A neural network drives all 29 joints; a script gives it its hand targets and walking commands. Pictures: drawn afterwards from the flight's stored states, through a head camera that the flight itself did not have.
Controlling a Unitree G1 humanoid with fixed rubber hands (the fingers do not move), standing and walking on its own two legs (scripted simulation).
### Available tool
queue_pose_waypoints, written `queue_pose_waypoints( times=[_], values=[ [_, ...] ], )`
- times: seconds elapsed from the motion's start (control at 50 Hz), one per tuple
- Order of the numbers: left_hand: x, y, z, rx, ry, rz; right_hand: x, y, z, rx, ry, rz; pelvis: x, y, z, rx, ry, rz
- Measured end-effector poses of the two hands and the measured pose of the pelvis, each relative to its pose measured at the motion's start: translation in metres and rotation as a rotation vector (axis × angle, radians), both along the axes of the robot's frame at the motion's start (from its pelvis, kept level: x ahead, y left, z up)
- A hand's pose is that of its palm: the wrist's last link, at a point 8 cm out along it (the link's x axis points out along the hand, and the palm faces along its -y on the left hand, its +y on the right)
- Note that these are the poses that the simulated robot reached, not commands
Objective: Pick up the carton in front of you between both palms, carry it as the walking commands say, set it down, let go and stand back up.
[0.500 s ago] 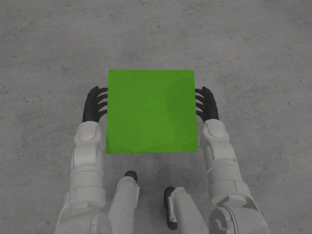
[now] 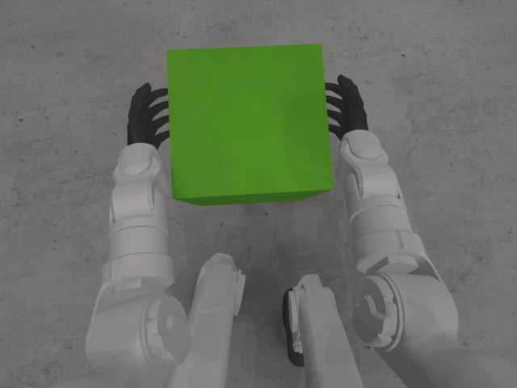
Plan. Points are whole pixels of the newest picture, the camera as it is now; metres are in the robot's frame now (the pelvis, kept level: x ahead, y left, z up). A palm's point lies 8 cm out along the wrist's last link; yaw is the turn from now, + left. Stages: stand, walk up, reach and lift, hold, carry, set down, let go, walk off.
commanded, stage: set down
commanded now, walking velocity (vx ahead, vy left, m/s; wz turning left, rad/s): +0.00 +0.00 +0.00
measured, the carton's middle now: (249, 141) +0.48 +0.09 -0.18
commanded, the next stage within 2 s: none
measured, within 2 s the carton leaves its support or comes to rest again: rests again in 1.24 s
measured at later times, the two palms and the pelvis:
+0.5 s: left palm (161, 154) +0.45 +0.25 -0.24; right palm (314, 129) +0.54 -0.03 -0.24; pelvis -0.03 +0.00 -0.11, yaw -1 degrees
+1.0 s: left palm (171, 156) +0.47 +0.26 -0.34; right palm (302, 132) +0.57 -0.03 -0.35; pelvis -0.02 -0.01 -0.17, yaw -1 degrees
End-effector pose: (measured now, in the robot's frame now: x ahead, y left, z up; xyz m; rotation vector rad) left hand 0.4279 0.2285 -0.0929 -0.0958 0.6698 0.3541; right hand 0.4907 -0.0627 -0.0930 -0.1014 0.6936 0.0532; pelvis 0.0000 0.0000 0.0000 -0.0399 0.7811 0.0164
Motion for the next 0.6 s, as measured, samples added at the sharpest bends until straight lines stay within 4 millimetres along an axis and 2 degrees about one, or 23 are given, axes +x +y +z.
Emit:
queue_pose_waypoints(
  times=[0.24,0.6],
  values=[
    [0.010,0.009,-0.073,-0.002,0.017,0.039,0.025,0.013,-0.069,-0.017,0.013,0.051,-0.018,0.004,-0.059,-0.006,0.023,-0.012],
    [0.023,0.025,-0.179,0.023,0.058,0.094,0.058,0.034,-0.181,-0.033,0.041,0.145,-0.030,-0.006,-0.129,0.016,0.015,-0.031]
  ],
)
